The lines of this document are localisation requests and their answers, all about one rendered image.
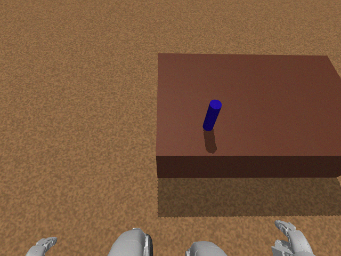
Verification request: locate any left robot hand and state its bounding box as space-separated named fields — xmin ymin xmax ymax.
xmin=26 ymin=237 xmax=57 ymax=256

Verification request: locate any right robot hand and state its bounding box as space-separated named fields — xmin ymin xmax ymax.
xmin=271 ymin=220 xmax=313 ymax=256

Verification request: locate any can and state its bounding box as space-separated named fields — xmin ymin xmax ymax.
xmin=203 ymin=100 xmax=222 ymax=131

